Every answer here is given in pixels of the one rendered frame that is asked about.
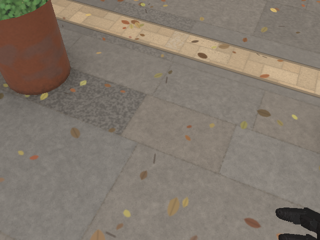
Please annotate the right robot hand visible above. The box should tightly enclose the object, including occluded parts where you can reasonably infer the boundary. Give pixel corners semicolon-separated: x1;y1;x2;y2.
275;207;320;240

